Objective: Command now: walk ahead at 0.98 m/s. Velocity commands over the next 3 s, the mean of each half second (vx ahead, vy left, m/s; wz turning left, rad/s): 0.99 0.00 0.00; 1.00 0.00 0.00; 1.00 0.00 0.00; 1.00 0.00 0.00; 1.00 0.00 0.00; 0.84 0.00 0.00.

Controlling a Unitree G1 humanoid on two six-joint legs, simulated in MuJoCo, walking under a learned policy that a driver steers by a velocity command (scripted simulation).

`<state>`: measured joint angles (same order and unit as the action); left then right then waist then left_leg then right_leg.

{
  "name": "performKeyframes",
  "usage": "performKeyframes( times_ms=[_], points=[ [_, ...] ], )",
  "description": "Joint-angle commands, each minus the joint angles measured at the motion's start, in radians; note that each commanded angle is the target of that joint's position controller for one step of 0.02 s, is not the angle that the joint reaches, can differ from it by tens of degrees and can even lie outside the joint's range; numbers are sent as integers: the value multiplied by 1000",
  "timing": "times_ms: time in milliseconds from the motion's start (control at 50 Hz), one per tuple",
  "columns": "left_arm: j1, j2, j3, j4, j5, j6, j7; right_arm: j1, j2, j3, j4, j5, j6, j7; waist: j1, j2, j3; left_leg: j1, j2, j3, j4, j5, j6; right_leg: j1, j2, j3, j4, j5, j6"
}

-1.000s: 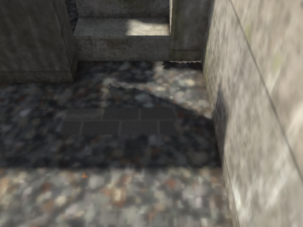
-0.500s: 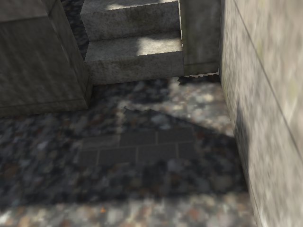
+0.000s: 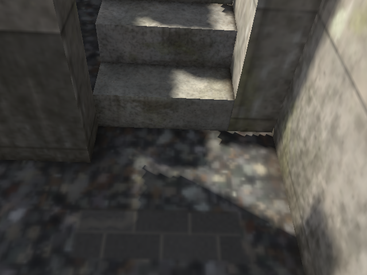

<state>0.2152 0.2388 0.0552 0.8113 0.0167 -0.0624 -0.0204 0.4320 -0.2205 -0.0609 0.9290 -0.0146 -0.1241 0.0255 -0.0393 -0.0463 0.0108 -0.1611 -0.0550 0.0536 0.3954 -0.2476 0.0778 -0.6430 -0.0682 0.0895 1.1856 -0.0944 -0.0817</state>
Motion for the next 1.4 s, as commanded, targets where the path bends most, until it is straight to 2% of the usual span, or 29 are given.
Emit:
performKeyframes(
  times_ms=[20, 160, 260, 280, 300, 320, 340, 380, 460, 540, 620, 700, 720, 740, 760, 780, 860, 980, 1040, 1080, 1100, 1120, 1140, 1160, 1200, 1240, 1280, 1320, 1400],
  points=[
    [-59, 61, 9, -63, -3, 18, -5, 13, -141, -28, -34, 17, -45, 3, 15, 117, 113, 18, 174, -187, -318, 56, -37, -95, 18, -11, -196, 133, 20],
    [-275, 64, -37, -119, -10, -15, -18, 112, -144, 0, 51, 20, -37, -28, -11, 95, 129, 215, 189, -54, -350, 784, 21, 61, 65, -181, -656, 283, -15],
    [159, 186, -1, 36, 1, -25, 11, 19, -242, -14, 54, -34, 13, -67, 196, 152, -118, 344, 246, -52, 274, 1367, 15, 438, 179, -205, -671, 24, -84],
    [297, 218, 13, 68, 24, -24, 31, -25, -232, -10, 46, -39, 17, -65, 271, 104, -184, 187, 236, -51, 584, 1172, 27, 628, 89, -100, -666, -151, -123],
    [341, 315, 46, 67, 52, -17, 38, 115, -104, 15, 30, 7, 16, -41, 186, -186, -295, -253, 58, -37, 1099, 394, -23, 958, -207, 410, -683, -553, -316],
    [263, 197, 26, 60, 9, -7, 22, 44, -157, 13, 18, -10, -7, -36, 164, -102, -259, -439, -34, -132, 1147, -165, 33, 918, -241, 710, -893, -772, -295],
    [121, 188, 23, 33, -1, -7, 18, -100, -170, 13, -36, -4, -19, -34, 129, -55, -55, -522, 31, -162, 1086, -45, 50, 742, -210, 591, -948, -656, -262],
    [100, 153, 22, 46, 12, -26, 15, -127, -138, 26, -40, -12, -14, -15, 74, 67, 38, -479, 92, -162, 970, 22, 42, 536, -168, 406, -994, -445, -237],
    [122, 120, 6, 81, 0, -72, 15, -220, -106, 35, -106, -24, 45, 14, 1, 11, 121, -490, 162, -120, 705, 71, -22, 378, -82, 232, -1078, -353, -179],
    [185, 161, 10, 119, -42, -104, -1, -488, -48, 70, -233, -42, 34, 47, 78, 40, 146, -257, 121, 13, 220, 411, -36, 262, -22, 46, -1182, -6, -129],
    [245, 185, 9, 148, -23, -89, -8, -547, -102, 56, -257, -44, 25, 45, 100, 16, 141, -303, 103, 44, 66, 441, 17, 569, -70, -11, -1179, 340, -96],
    [188, 273, 19, 119, 12, -49, 18, -165, -175, 19, -155, -41, 5, -13, -107, -28, -163, 88, 21, 31, 68, 238, 67, 655, -60, -73, -529, 836, -32],
    [186, 213, 1, 96, 3, -60, 16, 21, -249, -4, -112, -62, 13, -41, -167, 40, -290, 322, 188, -117, 108, 27, 87, 476, -29, -97, -238, 608, -31],
    [318, 43, -39, 74, -52, -74, 2, 68, -344, -34, -119, -97, 8, -44, -93, 339, -456, 705, 488, -646, 76, -175, 261, 20, 128, -57, 200, -170, 4],
    [248, 141, -21, 74, -51, -87, 11, 62, -307, -40, -106, -67, 14, -28, -118, 279, -492, 703, 456, -824, -83, -263, 251, -83, 137, 32, 261, -309, -30],
    [113, 160, -20, 45, -31, -86, 14, -42, -261, -34, -101, -42, 7, -24, -82, 197, -288, 541, 393, -631, -108, -197, 196, -139, 57, 32, 178, -176, -48],
    [84, 45, -57, -6, 38, -30, -2, -161, -125, 20, -81, -32, -34, -43, 78, 15, -113, 44, 323, -321, -135, 476, 139, 52, 4, 4, 72, -187, 5],
    [-116, 67, -81, -125, 8, -13, 4, -219, -245, 11, -87, 30, -38, -30, 71, 126, -24, -121, 163, -60, -229, 571, 86, 326, 71, -140, -601, 114, 65],
    [216, 103, -47, -51, 1, -9, 45, -326, -222, 15, -107, 49, -38, -36, 196, 181, -172, 21, 246, -73, -49, 836, 82, 438, 51, -134, -459, 64, 8],
    [355, 36, -57, -32, 5, -28, 44, -374, -225, 12, -139, 93, 10, -30, 266, 82, -174, 91, 244, -40, 285, 1291, 57, 447, 80, -158, -698, 178, -32],
    [494, 83, -37, 26, 5, -54, 43, -375, -212, 13, -157, 71, 32, -29, 281, -84, -177, 68, 126, 0, 591, 1039, 27, 531, 98, -173, -884, 258, 23],
    [498, 74, -40, 66, 6, -58, 33, -397, -123, 37, -157, 44, 35, -41, 253, -267, -104, -225, -31, -8, 941, 251, 0, 670, -21, 2, -959, 484, 19],
    [438, 93, -52, 50, 44, -64, 12, -148, -10, 62, -160, -1, 31, -43, 41, -375, -92, -480, -168, -137, 1213, -187, -14, 777, -161, 220, -798, 1073, -106],
    [349, 131, -20, 7, 39, -62, 17, -58, -33, 66, -135, -9, 31, -39, 21, -232, -204, -530, -109, -215, 1309, -164, 8, 760, -277, 332, -847, 655, -224],
    [143, -12, -54, -35, 36, -54, 15, -218, -42, 67, -199, -13, 30, -27, -32, 12, -62, -475, 1, -175, 1260, -118, 8, 413, -219, 270, -990, 99, -185],
    [50, 43, -54, -6, 5, -54, 36, -259, -47, 67, -232, -3, 75, -30, -36, -29, 14, -353, 33, -24, 1178, -96, -21, 230, -105, 87, -1043, 107, -163],
    [89, 50, -60, 27, -13, -58, 43, -379, -21, 97, -273, -17, 86, -10, 6, 55, 46, -336, 84, 41, 911, -102, -27, 224, -56, 4, -1064, 191, -137],
    [101, 59, -62, 44, -30, -58, 47, -445, -20, 119, -286, 26, 80, -17, 52, -8, 23, -174, 71, 76, 589, -59, -28, 252, -50, -51, -1082, 577, -141],
    [-27, 136, -13, 37, -21, -58, 17, -179, -93, 82, -253, 65, 28, -52, -93, -33, -273, -129, 68, 8, 94, 138, 8, 742, -71, -27, -649, 1290, -125]
  ],
)
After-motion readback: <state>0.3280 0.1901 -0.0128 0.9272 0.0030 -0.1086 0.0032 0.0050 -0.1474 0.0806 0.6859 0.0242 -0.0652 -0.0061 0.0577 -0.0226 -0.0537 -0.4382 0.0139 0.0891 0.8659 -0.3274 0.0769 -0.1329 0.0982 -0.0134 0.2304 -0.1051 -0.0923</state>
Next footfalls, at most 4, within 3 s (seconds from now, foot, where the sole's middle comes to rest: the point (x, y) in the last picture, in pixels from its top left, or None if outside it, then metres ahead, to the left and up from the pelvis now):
0.28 right None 0.44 -0.02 -0.78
0.72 left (128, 187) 0.87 0.18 -0.78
1.06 right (175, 146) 1.10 -0.02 -0.78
1.44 left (142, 146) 1.10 0.14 -0.78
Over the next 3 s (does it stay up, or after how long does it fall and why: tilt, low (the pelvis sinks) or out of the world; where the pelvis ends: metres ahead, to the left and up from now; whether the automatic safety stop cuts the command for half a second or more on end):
stays up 1.76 0.20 0.51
